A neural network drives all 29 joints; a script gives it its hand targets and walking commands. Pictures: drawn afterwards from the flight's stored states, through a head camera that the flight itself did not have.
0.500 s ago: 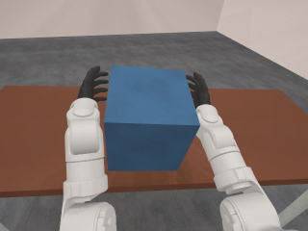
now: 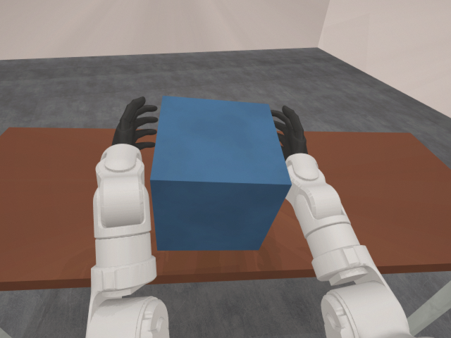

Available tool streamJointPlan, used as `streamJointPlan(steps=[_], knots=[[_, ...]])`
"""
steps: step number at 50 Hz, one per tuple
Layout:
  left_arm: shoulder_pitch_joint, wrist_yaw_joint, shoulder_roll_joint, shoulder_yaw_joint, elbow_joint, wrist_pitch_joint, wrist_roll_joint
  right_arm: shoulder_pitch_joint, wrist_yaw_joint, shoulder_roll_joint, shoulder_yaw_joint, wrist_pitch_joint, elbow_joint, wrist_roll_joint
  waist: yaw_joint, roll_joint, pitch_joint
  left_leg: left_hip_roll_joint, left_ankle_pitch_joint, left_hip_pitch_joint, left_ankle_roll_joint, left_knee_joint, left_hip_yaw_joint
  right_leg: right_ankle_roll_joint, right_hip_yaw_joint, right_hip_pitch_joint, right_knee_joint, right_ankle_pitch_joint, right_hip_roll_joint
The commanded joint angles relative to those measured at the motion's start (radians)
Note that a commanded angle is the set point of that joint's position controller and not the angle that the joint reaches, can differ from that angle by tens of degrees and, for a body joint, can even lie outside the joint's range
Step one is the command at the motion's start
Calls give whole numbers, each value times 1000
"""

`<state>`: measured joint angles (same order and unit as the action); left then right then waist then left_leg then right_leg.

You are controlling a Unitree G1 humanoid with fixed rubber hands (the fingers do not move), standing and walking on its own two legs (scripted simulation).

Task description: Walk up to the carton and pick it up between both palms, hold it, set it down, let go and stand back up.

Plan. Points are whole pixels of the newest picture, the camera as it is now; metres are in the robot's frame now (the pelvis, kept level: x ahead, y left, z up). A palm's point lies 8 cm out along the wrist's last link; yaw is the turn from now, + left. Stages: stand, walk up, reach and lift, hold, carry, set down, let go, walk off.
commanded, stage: hold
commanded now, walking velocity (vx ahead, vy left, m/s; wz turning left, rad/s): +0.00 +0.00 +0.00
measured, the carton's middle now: (213, 177) +0.34 +0.01 +0.16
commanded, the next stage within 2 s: none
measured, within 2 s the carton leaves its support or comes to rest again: neither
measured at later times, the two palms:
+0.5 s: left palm (126, 149) +0.34 +0.14 +0.22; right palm (292, 154) +0.35 -0.13 +0.20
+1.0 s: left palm (124, 149) +0.34 +0.14 +0.22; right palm (290, 154) +0.35 -0.13 +0.20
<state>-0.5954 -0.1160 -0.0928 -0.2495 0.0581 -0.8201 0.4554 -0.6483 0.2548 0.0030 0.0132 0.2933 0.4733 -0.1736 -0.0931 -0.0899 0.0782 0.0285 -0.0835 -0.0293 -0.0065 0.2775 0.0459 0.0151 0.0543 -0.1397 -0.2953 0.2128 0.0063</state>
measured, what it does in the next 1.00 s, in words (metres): stands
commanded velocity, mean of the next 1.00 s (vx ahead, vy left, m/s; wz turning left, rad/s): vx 0.00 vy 0.00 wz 0.00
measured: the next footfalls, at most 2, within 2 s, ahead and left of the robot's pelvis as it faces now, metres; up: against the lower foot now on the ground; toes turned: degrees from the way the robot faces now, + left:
none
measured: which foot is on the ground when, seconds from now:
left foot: down 0.00-1.00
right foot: down 0.00-1.00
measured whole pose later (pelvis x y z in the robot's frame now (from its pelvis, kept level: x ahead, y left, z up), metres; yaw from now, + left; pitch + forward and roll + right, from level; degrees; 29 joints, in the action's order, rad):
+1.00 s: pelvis +0.00 +0.00 +0.00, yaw +0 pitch -13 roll +0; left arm -0.59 -0.11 -0.09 -0.24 0.07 -0.82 0.46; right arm -0.64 0.25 0.01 0.01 0.28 0.47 -0.17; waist -0.09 -0.09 0.09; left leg 0.03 -0.08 -0.03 -0.01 0.28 0.04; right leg 0.01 0.06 -0.14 -0.29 0.21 0.01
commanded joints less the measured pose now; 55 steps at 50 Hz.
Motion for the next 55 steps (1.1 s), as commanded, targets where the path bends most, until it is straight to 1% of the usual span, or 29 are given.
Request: streamJointPlan(steps=[1, 2, 3, 5, 8, 9, 12, 13, 15, 19, 20, 21, 26, 27, 29, 30, 31, 32, 33, 35, 36, 38, 39, 41, 43, 47, 48, 50, 55], knots=[[-534, -110, -424, 390, 17, 49, -136, -689, -107, 455, 278, -63, -242, -48, -19, 105, -252, -39, 50, -170, 30, -13, 50, -64, 58, 175, 66, -106, 32], [-545, -109, -429, 394, 5, 47, -142, -714, -108, 442, 269, -62, -252, -48, -15, 105, -246, -35, 37, -164, 27, -13, 50, -61, 60, 184, 66, -82, 36], [-516, -101, -438, 374, 8, 50, -130, -706, -111, 469, 312, -66, -248, -69, 17, 83, -250, -36, 76, -169, 32, -17, 49, -63, 64, 156, 62, -121, 41], [-472, -103, -425, 358, -31, 43, -125, -700, -109, 456, 300, -69, -248, -63, 14, 72, -229, -37, 82, -164, 36, -14, 43, -65, 57, 151, 69, -113, 40], [-485, -100, -420, 396, 42, 54, -149, -663, -107, 458, 300, -75, -277, -58, -26, 77, -306, -36, 117, -210, 32, 5, 45, -69, 65, 137, 63, -190, 41], [-479, -96, -420, 388, 30, 53, -144, -689, -110, 464, 329, -82, -281, -64, 14, 67, -294, -36, 116, -200, 40, 4, 45, -70, 63, 150, 63, -170, 40], [-500, -100, -428, 410, 51, 52, -148, -654, -110, 438, 302, -76, -254, -57, -21, 97, -268, -29, 115, -204, 22, 0, 41, -64, 68, 166, 60, -157, 44], [-501, -94, -433, 388, 54, 50, -143, -690, -117, 459, 320, -81, -268, -64, 18, 88, -287, -28, 99, -187, 27, -9, 40, -59, 68, 159, 59, -118, 46], [-491, -93, -422, 383, 34, 48, -135, -703, -116, 460, 319, -88, -280, -55, 27, 81, -280, -33, 97, -183, 35, -1, 44, -62, 65, 169, 61, -123, 41], [-456, -97, -428, 424, 55, 35, -149, -659, -104, 438, 316, -85, -298, -64, -25, 96, -284, -40, 125, -204, 26, 12, 43, -68, 66, 135, 61, -200, 42], [-451, -101, -410, 372, 33, 34, -132, -677, -99, 463, 333, -75, -300, -72, 3, 52, -262, -46, 101, -197, 51, 6, 52, -77, 61, 135, 69, -186, 34], [-477, -109, -419, 407, 33, 36, -158, -676, -98, 443, 303, -77, -296, -56, -36, 69, -258, -39, 76, -185, 40, 2, 46, -71, 54, 149, 73, -155, 35], [-491, -106, -414, 366, -2, 36, -121, -691, -110, 452, 296, -69, -249, -48, 13, 71, -242, -40, 23, -151, 50, -17, 51, -61, 59, 157, 71, -85, 32], [-546, -106, -420, 397, 44, 49, -147, -686, -110, 454, 285, -73, -255, -41, -17, 90, -267, -36, 40, -175, 35, -9, 50, -65, 62, 172, 58, -104, 29], [-491, -99, -431, 382, 21, 43, -138, -691, -114, 452, 305, -74, -266, -56, 7, 96, -261, -34, 78, -180, 33, -14, 47, -60, 60, 172, 60, -132, 34], [-485, -101, -445, 398, 23, 39, -157, -710, -112, 446, 299, -80, -293, -57, -14, 88, -290, -34, 95, -190, 33, -4, 45, -63, 61, 161, 63, -142, 36], [-480, -105, -412, 356, -11, 34, -136, -732, -109, 451, 304, -76, -286, -60, 17, 66, -270, -41, 88, -176, 49, -10, 49, -67, 58, 147, 72, -129, 36], [-500, -110, -415, 375, -5, 32, -137, -697, -107, 448, 279, -73, -264, -42, -20, 78, -261, -47, 41, -169, 46, -10, 53, -68, 55, 143, 76, -117, 25], [-498, -111, -396, 340, -35, 33, -115, -693, -111, 454, 283, -64, -222, -46, 2, 64, -207, -44, 6, -144, 55, -22, 51, -68, 56, 153, 77, -84, 25], [-504, -118, -388, 351, -14, 32, -122, -682, -110, 442, 280, -59, -222, -50, -6, 71, -217, -47, 6, -153, 47, -22, 53, -69, 51, 151, 78, -87, 20], [-504, -114, -405, 339, -38, 37, -114, -713, -110, 456, 296, -64, -228, -56, 20, 58, -238, -45, 16, -157, 53, -26, 55, -67, 52, 161, 75, -81, 29], [-510, -109, -433, 388, 11, 46, -154, -694, -112, 442, 285, -76, -264, -47, -20, 70, -281, -34, 77, -182, 33, -8, 48, -64, 59, 154, 62, -148, 35], [-491, -106, -426, 368, 23, 48, -138, -720, -108, 475, 323, -81, -304, -76, 12, 64, -326, -43, 122, -203, 44, 2, 50, -74, 59, 136, 63, -182, 35], [-523, -98, -427, 390, 41, 59, -152, -710, -106, 480, 317, -84, -300, -68, -7, 75, -338, -44, 140, -202, 31, 13, 48, -72, 62, 135, 55, -207, 41], [-471, -96, -412, 368, 19, 46, -136, -698, -101, 462, 335, -82, -296, -68, 17, 62, -307, -46, 146, -221, 40, 13, 47, -74, 62, 144, 68, -193, 42], [-488, -106, -408, 382, 14, 41, -138, -686, -103, 446, 294, -71, -256, -55, -12, 74, -223, -37, 68, -184, 40, -15, 48, -69, 57, 163, 81, -112, 33], [-477, -112, -415, 382, 1, 33, -139, -662, -104, 431, 270, -69, -246, -47, -36, 84, -205, -36, 47, -161, 34, -17, 47, -62, 57, 153, 76, -114, 32], [-497, -109, -426, 385, 37, 40, -136, -688, -113, 436, 284, -80, -262, -51, -1, 81, -246, -26, 55, -163, 33, -16, 44, -56, 63, 147, 61, -94, 37], [-482, -93, -429, 392, 16, 39, -133, -685, -112, 444, 290, -78, -253, -45, -7, 109, -255, -40, 70, -171, 31, -5, 44, -62, 65, 150, 65, -125, 33]])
